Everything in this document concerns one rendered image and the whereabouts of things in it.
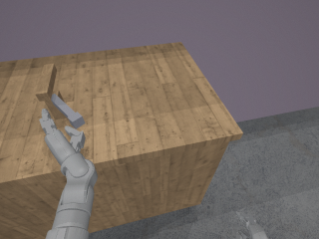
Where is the tap lever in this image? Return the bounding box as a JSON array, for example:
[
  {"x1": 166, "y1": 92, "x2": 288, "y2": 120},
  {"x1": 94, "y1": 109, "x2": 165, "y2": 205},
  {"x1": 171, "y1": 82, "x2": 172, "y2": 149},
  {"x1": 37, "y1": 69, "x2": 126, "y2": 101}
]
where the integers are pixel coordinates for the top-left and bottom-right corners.
[{"x1": 51, "y1": 94, "x2": 85, "y2": 129}]

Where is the left robot forearm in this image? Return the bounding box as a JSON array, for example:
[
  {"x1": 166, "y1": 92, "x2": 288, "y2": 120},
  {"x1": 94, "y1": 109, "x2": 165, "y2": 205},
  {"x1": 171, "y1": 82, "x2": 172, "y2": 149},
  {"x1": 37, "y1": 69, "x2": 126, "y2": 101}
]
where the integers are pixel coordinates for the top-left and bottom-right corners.
[{"x1": 45, "y1": 153, "x2": 98, "y2": 239}]

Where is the robot left hand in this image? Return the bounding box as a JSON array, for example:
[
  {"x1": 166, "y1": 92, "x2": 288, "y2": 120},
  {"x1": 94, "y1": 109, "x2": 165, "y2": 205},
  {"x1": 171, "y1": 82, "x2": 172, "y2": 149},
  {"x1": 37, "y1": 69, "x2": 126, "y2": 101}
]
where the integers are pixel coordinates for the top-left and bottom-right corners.
[{"x1": 39, "y1": 109, "x2": 86, "y2": 166}]

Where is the robot right hand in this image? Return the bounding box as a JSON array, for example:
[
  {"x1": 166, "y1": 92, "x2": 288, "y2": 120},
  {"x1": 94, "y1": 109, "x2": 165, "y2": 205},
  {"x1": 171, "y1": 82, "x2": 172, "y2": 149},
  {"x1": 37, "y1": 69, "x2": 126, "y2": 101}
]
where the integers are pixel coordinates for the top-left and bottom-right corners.
[{"x1": 233, "y1": 211, "x2": 268, "y2": 239}]

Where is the counter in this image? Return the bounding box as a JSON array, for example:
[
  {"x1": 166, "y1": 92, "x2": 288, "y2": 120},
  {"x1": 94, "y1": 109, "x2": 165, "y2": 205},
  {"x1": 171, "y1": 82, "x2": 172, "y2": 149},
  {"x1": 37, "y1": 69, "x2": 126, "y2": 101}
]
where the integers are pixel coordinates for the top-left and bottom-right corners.
[{"x1": 0, "y1": 42, "x2": 243, "y2": 239}]

